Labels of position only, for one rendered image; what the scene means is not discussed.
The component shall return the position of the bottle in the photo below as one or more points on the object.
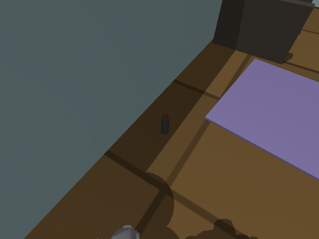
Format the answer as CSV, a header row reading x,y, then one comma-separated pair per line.
x,y
165,123

